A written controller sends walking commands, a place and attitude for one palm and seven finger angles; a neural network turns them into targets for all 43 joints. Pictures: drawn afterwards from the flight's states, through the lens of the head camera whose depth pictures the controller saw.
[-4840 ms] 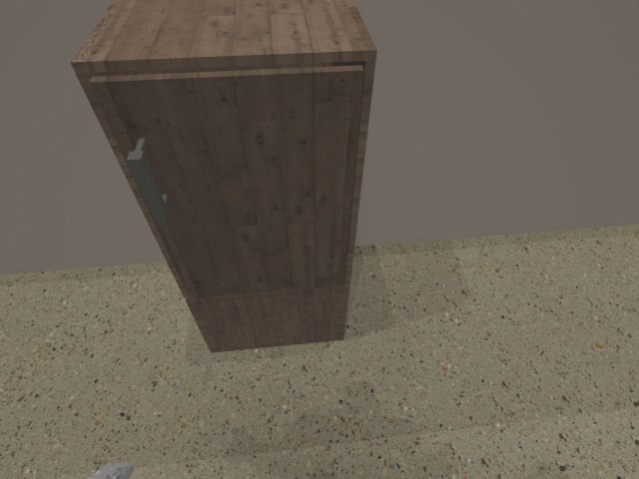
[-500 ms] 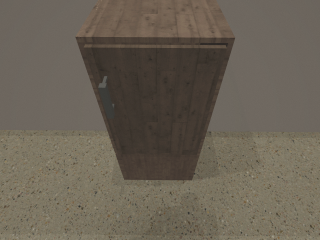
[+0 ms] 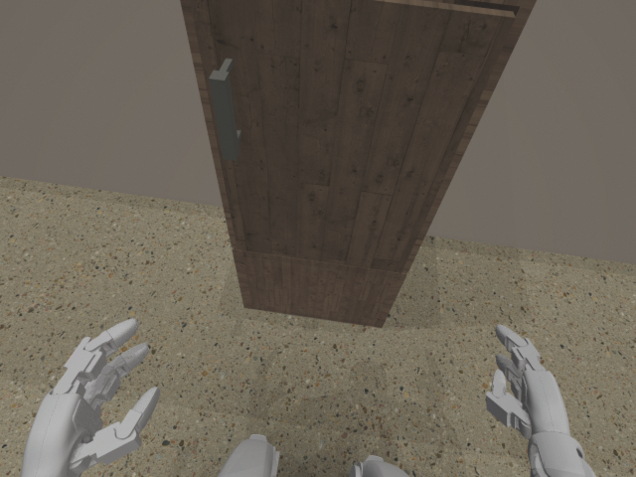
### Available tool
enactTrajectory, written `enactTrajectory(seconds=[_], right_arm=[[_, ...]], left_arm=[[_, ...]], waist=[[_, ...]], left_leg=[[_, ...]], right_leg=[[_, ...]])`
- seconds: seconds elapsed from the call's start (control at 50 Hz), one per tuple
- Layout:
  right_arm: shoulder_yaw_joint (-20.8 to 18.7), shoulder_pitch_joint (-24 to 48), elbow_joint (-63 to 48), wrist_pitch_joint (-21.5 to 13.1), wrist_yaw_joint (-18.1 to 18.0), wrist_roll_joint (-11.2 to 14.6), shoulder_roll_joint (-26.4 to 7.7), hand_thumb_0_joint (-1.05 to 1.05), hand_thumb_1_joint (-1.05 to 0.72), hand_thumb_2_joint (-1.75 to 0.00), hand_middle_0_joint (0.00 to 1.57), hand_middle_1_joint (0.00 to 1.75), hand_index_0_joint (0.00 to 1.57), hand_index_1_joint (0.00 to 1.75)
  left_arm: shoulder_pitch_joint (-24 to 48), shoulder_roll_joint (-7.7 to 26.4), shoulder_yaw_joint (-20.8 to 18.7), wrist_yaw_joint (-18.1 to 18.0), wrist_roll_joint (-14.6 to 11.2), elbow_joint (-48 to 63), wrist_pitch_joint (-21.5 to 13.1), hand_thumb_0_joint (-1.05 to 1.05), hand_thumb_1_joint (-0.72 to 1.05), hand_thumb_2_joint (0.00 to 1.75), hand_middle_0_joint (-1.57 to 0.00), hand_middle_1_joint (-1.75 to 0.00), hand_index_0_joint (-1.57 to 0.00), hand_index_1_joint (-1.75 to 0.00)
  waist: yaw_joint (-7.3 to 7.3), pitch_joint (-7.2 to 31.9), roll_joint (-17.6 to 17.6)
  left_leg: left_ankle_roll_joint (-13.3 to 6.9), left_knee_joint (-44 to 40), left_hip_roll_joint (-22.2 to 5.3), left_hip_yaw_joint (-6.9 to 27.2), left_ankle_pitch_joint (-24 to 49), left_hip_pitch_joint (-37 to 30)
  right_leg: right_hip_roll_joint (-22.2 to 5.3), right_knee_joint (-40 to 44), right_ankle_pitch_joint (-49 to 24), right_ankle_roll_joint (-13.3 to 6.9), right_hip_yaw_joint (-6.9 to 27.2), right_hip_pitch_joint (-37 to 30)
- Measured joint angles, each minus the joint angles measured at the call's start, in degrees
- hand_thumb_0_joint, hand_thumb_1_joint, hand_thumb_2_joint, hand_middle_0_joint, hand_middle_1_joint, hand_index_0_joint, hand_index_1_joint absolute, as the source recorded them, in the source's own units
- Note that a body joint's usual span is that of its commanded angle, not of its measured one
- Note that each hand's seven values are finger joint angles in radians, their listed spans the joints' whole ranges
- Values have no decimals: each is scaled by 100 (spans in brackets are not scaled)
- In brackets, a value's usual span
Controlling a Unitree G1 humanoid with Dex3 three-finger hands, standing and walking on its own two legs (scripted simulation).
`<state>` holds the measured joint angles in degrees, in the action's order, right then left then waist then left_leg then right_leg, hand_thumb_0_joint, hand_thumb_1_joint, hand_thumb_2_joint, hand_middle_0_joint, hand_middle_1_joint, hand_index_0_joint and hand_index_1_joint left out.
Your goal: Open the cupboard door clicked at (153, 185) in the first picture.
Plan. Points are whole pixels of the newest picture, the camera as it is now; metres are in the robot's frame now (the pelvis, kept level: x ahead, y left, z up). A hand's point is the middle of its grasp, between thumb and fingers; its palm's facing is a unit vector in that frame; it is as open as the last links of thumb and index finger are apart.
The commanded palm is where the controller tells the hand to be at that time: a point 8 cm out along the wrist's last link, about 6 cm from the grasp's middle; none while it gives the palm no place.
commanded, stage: raise the hand with hooked fingers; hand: left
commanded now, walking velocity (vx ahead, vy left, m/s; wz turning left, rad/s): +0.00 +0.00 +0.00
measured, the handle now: (229, 111) +0.59 +0.22 +0.10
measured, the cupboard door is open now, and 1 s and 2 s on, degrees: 0 0 0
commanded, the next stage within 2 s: move the hooked fingers beside the handle in 1.60 s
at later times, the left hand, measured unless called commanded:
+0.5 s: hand (108, 334) +0.23 +0.25 +0.07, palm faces +0.01 -1.00 -0.08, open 12.1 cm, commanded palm +0.21 +0.31 +0.08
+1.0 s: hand (67, 264) +0.29 +0.31 +0.11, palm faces +0.02 -1.00 -0.05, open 13.9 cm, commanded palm +0.27 +0.36 +0.12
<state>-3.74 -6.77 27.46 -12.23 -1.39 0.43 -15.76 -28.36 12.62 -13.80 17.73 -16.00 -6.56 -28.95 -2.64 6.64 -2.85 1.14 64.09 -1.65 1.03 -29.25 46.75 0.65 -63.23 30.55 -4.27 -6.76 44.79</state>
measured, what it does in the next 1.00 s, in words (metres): stands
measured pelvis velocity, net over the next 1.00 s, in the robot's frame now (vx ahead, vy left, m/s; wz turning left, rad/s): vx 0.01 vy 0.05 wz -0.01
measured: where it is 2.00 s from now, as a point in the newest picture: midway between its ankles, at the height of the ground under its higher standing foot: outside the picture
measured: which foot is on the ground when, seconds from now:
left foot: down 0.00-1.00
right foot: down 0.00-1.00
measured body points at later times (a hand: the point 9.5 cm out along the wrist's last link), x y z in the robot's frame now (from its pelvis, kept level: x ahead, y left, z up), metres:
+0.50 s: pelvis -0.01 +0.02 +0.02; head +0.05 +0.02 +0.47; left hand +0.23 +0.31 +0.08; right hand +0.11 -0.25 -0.07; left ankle +0.02 +0.13 -0.66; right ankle +0.01 -0.07 -0.66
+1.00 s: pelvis +0.01 +0.05 +0.04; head +0.06 +0.06 +0.49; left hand +0.28 +0.36 +0.12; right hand +0.18 -0.18 -0.03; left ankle +0.02 +0.13 -0.66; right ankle +0.01 -0.07 -0.66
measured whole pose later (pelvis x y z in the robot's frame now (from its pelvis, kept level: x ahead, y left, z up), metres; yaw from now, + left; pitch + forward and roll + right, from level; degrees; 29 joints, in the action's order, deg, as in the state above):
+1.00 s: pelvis +0.01 +0.05 +0.04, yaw -1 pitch +9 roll -2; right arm 3.8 -14.3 31.4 -12.1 -4.5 2.1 -14.5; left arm -0.7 22.6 -22.2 26.1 -19.6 -18.0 -14.6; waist -1.0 3.8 1.0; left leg -2.6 51.4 -0.2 -0.9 -24.3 35.9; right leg -0.2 -47.7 23.4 -0.3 -4.7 33.0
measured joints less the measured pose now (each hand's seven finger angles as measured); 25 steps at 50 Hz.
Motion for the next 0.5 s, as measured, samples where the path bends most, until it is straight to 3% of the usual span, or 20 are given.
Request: enactTrajectory(seconds=[0.06, 0.12, 0.16, 0.22, 0.26, 0.3, 0.4, 0.46, 0.5], right_arm=[[179, -32, 197, -66, -81, 17, 73, 1, -91, -90, 20, 30, 20, 29], [433, -90, 440, -105, -162, 82, 186, 1, -91, -90, 20, 30, 20, 30], [582, -184, 554, -61, -210, 142, 303, 1, -91, -90, 20, 30, 21, 30], [721, -433, 576, 80, -257, 210, 426, 2, -90, -90, 20, 30, 21, 30], [732, -659, 545, 151, -266, 218, 443, 2, -90, -90, 20, 30, 21, 30], [668, -892, 537, 162, -265, 205, 412, 2, -90, -90, 20, 30, 21, 30], [395, -1284, 676, 48, -236, 168, 180, 2, -90, -90, 20, 30, 21, 30], [315, -1308, 761, -23, -237, 184, -14, 2, -90, -90, 20, 30, 21, 30], [300, -1246, 770, -65, -265, 208, -113, 2, -90, -90, 20, 30, 21, 30]], left_arm=[[170, 89, -112, 47, -197, 418, -305, 1, 45, 71, -23, -59, -23, -59], [749, 225, -31, 440, -339, 478, -324, 1, 38, 68, -23, -64, -23, -63], [1190, 395, 22, 739, -341, 279, 22, 1, 33, 66, -23, -66, -23, -66], [1626, 639, -7, 1001, -395, -158, 915, 1, 26, 63, -24, -71, -24, -71], [1643, 691, -142, 921, -465, -308, 1395, 1, 21, 61, -25, -74, -25, -74], [1514, 652, -335, 678, -541, -310, 1551, 0, 17, 59, -25, -77, -25, -77], [1175, 472, -654, 129, -519, -102, 928, 0, 6, 54, -26, -84, -26, -84], [1223, 477, -585, 218, -440, -221, 585, 0, -1, 51, -26, -89, -26, -89], [1334, 509, -472, 405, -418, -373, 556, 0, -6, 49, -26, -92, -26, -92]], waist=[[-73, -17, 204], [-48, -60, 407], [35, -72, 469], [234, -138, 509], [374, -146, 511], [452, -129, 493], [446, -70, 441], [410, -76, 440], [395, -116, 439]], left_leg=[[34, 283, -34, 200, -59, 233], [29, 413, -53, 289, -47, 370], [29, 368, -61, 258, 9, 391], [13, 121, -70, 131, 132, 229], [-9, -116, -70, 22, 221, 58], [-39, -341, -75, -84, 290, -115], [-120, -642, -38, -193, 371, -331], [-176, -635, 11, -171, 368, -308], [-212, -617, 37, -163, 360, -303]], right_leg=[[40, -128, 33, -43, -194, 107], [63, -175, -1, -51, -280, 186], [67, -148, -59, -41, -249, 229], [72, 32, -190, -9, -126, 143], [73, 215, -285, 30, -18, 32], [82, 403, -372, 59, 86, -89], [56, 693, -480, 133, 195, -277], [10, 724, -481, 181, 174, -294], [-14, 733, -481, 213, 166, -311]])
